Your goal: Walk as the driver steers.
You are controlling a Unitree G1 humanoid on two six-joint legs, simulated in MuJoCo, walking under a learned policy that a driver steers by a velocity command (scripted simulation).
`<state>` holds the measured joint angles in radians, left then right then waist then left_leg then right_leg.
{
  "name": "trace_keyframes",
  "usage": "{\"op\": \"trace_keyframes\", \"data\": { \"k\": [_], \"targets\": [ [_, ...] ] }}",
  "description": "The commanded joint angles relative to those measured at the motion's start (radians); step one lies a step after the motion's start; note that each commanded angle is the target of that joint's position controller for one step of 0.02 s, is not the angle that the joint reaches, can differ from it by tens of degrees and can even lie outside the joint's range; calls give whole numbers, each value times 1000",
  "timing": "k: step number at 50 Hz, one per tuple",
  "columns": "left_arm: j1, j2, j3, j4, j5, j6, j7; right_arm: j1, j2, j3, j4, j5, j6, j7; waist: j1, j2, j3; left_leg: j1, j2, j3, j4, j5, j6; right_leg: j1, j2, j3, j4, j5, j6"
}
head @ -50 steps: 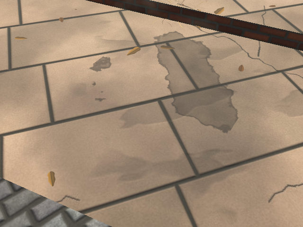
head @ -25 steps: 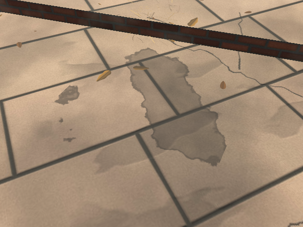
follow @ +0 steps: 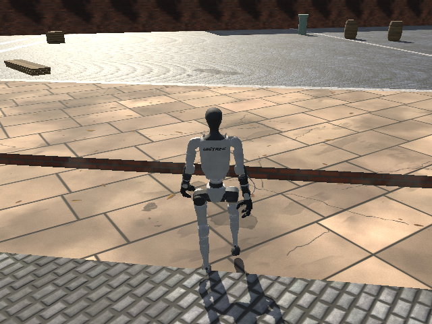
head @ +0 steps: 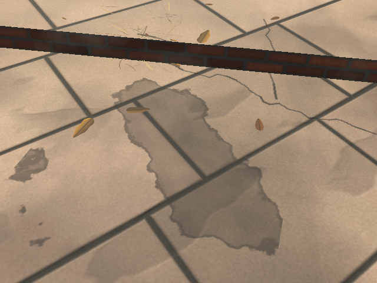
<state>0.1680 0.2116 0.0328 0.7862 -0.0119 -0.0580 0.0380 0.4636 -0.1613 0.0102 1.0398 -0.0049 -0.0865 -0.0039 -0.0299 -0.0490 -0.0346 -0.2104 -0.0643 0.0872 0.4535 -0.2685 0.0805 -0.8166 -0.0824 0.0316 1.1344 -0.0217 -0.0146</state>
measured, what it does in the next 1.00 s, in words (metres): walks ahead: right foot, then left foot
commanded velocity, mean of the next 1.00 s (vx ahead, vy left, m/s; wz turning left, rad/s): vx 0.50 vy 0.00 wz -0.01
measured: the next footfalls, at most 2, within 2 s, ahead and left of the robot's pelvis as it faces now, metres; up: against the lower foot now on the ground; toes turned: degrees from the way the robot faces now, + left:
right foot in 0.28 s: +0.34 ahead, -0.12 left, +0.00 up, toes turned +0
left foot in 0.80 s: +0.63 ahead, +0.12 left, +0.00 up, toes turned +2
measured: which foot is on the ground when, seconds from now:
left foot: down 0.00-0.30, up 0.32-0.78, down 0.80-1.00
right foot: up 0.00-0.26, down 0.28-0.82, up 0.84-1.00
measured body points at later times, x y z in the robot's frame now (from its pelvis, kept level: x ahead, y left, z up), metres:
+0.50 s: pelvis +0.29 -0.04 +0.01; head +0.31 -0.05 +0.46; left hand +0.35 +0.22 -0.12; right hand +0.37 -0.31 -0.12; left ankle +0.33 +0.12 -0.66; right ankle +0.30 -0.12 -0.74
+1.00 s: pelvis +0.56 +0.03 +0.01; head +0.59 +0.04 +0.46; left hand +0.65 +0.30 -0.13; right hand +0.64 -0.23 -0.12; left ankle +0.59 +0.12 -0.74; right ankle +0.57 -0.13 -0.66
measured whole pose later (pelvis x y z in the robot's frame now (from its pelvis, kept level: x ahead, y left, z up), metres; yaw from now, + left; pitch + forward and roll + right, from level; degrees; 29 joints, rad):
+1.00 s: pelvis +0.56 +0.03 +0.01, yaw +0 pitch +1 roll +0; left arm 0.22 0.25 0.08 0.95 -0.02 -0.09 0.02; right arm 0.22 -0.22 -0.06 0.95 0.00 -0.09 0.03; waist -0.02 -0.03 0.02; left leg -0.23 -0.05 0.05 0.34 -0.13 0.07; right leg -0.56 -0.10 0.02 1.09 -0.28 -0.04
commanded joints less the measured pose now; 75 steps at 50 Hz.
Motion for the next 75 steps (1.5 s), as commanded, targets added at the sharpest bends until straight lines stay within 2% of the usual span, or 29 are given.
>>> {"op": "trace_keyframes", "data": {
  "k": [1, 10, 13, 14, 15, 16, 17, 19, 20, 23, 30, 35, 38, 40, 41, 42, 43, 44, 46, 49, 61, 65, 67, 68, 69, 70, 71, 72, 75],
  "targets": [
    [-80, -2, -5, -74, -1, -11, -22, 10, -180, -43, -47, 23, -11, -36, 6, 100, 51, 26, 263, -216, -249, 473, 67, 65, 8, 11, -358, 145, 14],
    [-401, 9, 2, -166, -14, -38, -84, 133, -166, -72, 14, 15, 34, -35, -68, 99, 116, 344, 311, -204, -165, 561, 82, 33, 65, -42, -580, -2, -46],
    [-224, 81, 36, -121, -8, -47, -80, 59, -200, -83, -7, 18, 32, -26, 56, 153, -20, 265, 277, -154, 49, 964, 62, 444, 138, -100, -657, -40, -115],
    [8, 143, 65, -55, -1, -47, -69, -1, -208, -85, -32, 15, 25, -19, 162, 164, -143, 76, 239, -133, 263, 923, 32, 796, 77, -19, -619, 51, -174],
    [229, 254, 93, -7, 12, -32, -49, 8, -167, -71, -60, -11, 2, -11, 207, -10, -332, -245, 121, -75, 622, 416, -15, 1204, -172, 288, -578, 140, -279],
    [274, 235, 83, 27, -7, -22, -49, 99, -93, -47, -45, 12, -28, 13, 163, -189, -457, -501, 11, -180, 874, -309, -43, 1384, -340, 685, -727, -30, -412],
    [223, 168, 69, 25, -4, -9, -43, 13, -172, -76, -54, 40, -47, 19, 171, -90, -298, -629, 73, -227, 925, -283, -36, 1274, -289, 623, -791, -178, -366],
    [11, 108, 51, -6, -2, -22, -50, -149, -173, -88, -104, 41, -43, -3, 82, 47, -32, -589, 157, -153, 798, -105, -48, 888, -197, 359, -879, -23, -280],
    [-35, 81, 45, -8, 7, -32, -57, -142, -171, -99, -103, 20, -29, -16, 37, 53, -13, -495, 181, -160, 728, -58, -54, 758, -158, 291, -907, 39, -252],
    [3, 88, 47, 37, 9, -45, -63, -113, -101, -95, -103, 15, 2, -22, -9, 0, 7, -391, 198, -147, 630, 5, -62, 596, -125, 191, -971, 75, -248],
    [165, 140, 53, 125, -2, -39, -28, -427, -96, -83, -199, 11, -3, -2, 57, -6, 70, -405, 157, -113, 199, 386, -63, 603, -71, 73, -988, 74, -189],
    [254, 162, 59, 186, -14, -32, -27, -577, -122, -72, -252, 23, -5, 26, 94, -5, 112, -433, 137, -114, 75, 315, -44, 774, -141, 103, -935, 55, -181],
    [244, 190, 69, 200, -12, -17, -23, -531, -161, -84, -252, 27, -17, 36, 44, -31, 66, -301, 100, -80, 19, 198, -3, 848, -162, 101, -826, 260, -150],
    [209, 155, 54, 181, -3, -15, -24, -233, -252, -126, -163, 18, -22, 29, -89, -8, -122, 150, 121, -108, 41, 251, 69, 708, -73, 25, -491, 410, -102],
    [298, 59, 23, 167, 0, -31, -34, -65, -349, -151, -132, 0, -17, 24, -97, 187, -304, 603, 377, -487, 34, 184, 223, 294, 64, -61, -92, 74, -18],
    [305, 59, 17, 179, -3, -54, -40, -19, -302, -136, -114, 15, -6, 25, -98, 303, -395, 679, 468, -788, -112, 81, 275, 140, 131, 35, 111, -525, -10],
    [226, 146, 43, 162, -27, -68, -43, -101, -237, -113, -128, 19, -4, 23, -90, 241, -265, 575, 432, -690, -138, 5, 224, 42, 69, 81, 196, -500, -30],
    [143, 163, 48, 141, -37, -71, -38, -201, -209, -103, -156, 14, -5, 20, -67, 180, -148, 417, 395, -555, -166, 33, 190, 33, 18, 51, 179, -413, -41],
    [104, 139, 61, 136, -12, -55, -19, -305, -158, -87, -165, -1, -15, 28, 0, 123, -26, 157, 322, -398, -243, 161, 151, 133, -48, 39, 42, -291, -40],
    [131, 74, 59, 143, -6, -26, -13, -275, -161, -89, -135, 3, -21, 30, 37, 130, 5, 49, 296, -311, -307, 235, 161, 197, -64, 25, -53, -233, -29],
    [-268, 78, 40, 25, -10, -27, -55, -71, -227, -102, -30, 22, -2, -4, -49, 105, 119, 190, 300, -175, -312, 266, 117, 163, -7, -15, -583, 86, -11],
    [-220, 126, 52, 24, -13, -41, -69, -86, -252, -115, -21, 26, 16, -11, 10, 135, 78, 265, 329, -173, -183, 492, 83, 307, 34, -45, -644, -52, -59],
    [74, 209, 95, 115, -3, -42, -59, -113, -214, -100, -39, 21, 22, -11, 140, 102, -107, 134, 235, -98, 156, 647, 33, 738, 39, -43, -638, -27, -118],
    [237, 307, 117, 144, 15, -39, -51, -45, -138, -75, -62, 6, 11, -5, 147, -82, -272, -225, 112, -35, 542, 289, -36, 1144, -213, 313, -638, -56, -243],
    [274, 286, 104, 158, 5, -34, -58, -10, -96, -58, -53, 11, -13, 2, 136, -221, -357, -445, 5, -139, 753, -322, -54, 1260, -321, 657, -793, -201, -322],
    [213, 214, 82, 149, -3, -37, -58, -98, -193, -85, -65, 38, -29, 7, 139, -139, -241, -552, 70, -202, 854, -296, -35, 1168, -283, 585, -823, -299, -275],
    [114, 179, 69, 125, -4, -39, -56, -173, -217, -91, -88, 49, -37, 6, 116, -90, -123, -577, 123, -170, 840, -193, -20, 1018, -251, 451, -849, -264, -237],
    [38, 149, 58, 111, 5, -41, -59, -210, -214, -96, -91, 41, -35, -1, 85, -26, -53, -533, 165, -147, 788, -102, -21, 870, -212, 350, -885, -192, -218],
    [3, 106, 44, 123, 19, -49, -65, -179, -152, -101, -85, 28, -2, -10, 17, -43, 1, -392, 214, -148, 668, 1, -29, 668, -148, 208, -970, -81, -201]
  ]
}}
Keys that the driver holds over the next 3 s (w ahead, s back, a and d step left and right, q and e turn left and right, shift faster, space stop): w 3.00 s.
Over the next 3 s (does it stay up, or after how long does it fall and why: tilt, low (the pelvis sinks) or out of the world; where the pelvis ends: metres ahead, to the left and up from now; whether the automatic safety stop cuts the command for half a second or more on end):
stays up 1.61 0.00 -0.01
